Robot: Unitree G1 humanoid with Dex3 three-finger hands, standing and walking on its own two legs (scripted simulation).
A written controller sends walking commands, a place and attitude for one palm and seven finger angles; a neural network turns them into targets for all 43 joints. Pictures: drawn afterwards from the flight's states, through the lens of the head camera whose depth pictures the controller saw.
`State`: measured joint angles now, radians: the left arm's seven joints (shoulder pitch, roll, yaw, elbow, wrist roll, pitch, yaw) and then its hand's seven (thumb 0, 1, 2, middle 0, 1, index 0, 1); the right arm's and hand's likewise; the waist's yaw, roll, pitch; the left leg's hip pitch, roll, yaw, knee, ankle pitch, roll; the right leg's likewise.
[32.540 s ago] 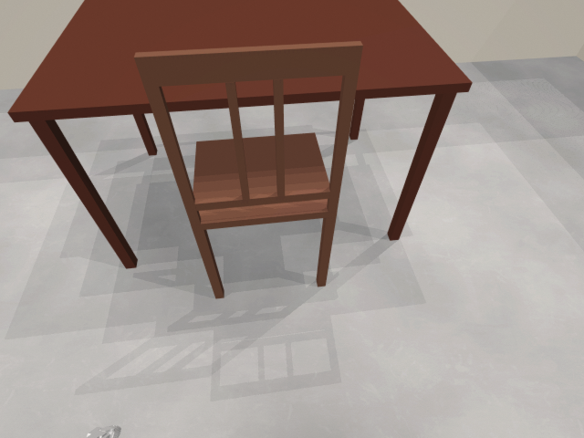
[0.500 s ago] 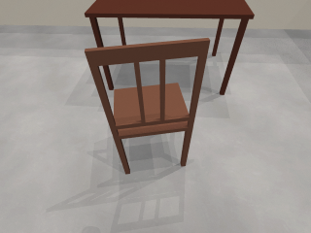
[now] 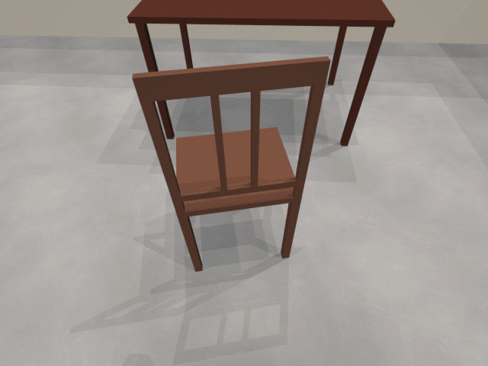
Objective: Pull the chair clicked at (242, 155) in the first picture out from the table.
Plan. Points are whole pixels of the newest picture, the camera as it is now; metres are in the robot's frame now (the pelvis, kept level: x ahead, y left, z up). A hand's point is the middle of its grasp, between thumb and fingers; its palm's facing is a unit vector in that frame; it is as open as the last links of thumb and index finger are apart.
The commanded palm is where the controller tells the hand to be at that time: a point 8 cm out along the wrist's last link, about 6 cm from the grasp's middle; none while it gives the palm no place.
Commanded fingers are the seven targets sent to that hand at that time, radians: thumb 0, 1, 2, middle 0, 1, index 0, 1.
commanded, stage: look to check the result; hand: left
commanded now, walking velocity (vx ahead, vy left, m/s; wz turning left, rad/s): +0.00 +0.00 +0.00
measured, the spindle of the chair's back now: (219, 148) +0.66 +0.10 -0.07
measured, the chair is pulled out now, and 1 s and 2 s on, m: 0.66 0.66 0.66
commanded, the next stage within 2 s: stand and wait in 0.48 s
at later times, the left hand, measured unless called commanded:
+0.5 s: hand out of the picture +0.00 +0.18 -0.17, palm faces +0.03 -0.98 -0.19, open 7.3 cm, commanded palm none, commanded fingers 0.00 0.90 0.90 -0.20 -0.30 -0.20 -0.30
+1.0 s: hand out of the picture -0.01 +0.17 -0.17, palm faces +0.04 -0.98 -0.19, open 7.4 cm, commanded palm none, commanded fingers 0.00 0.90 0.90 -0.20 -0.30 -0.20 -0.30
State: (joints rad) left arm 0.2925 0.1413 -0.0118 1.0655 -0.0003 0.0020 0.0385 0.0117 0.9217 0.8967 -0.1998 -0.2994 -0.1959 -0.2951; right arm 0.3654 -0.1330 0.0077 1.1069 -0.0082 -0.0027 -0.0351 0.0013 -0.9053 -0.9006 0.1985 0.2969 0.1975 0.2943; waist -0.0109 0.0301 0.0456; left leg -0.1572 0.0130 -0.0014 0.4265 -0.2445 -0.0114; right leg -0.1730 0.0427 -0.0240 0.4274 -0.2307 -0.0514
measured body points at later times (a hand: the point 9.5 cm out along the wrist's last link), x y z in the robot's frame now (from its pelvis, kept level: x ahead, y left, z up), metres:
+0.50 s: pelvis +0.00 +0.01 +0.00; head +0.01 +0.00 +0.45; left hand -0.01 +0.23 -0.16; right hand -0.02 -0.20 -0.16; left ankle -0.01 +0.13 -0.74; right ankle +0.00 -0.09 -0.74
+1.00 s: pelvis +0.00 +0.01 +0.00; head +0.01 +0.00 +0.45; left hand -0.01 +0.23 -0.16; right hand -0.03 -0.20 -0.16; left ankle -0.01 +0.13 -0.74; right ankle +0.00 -0.09 -0.74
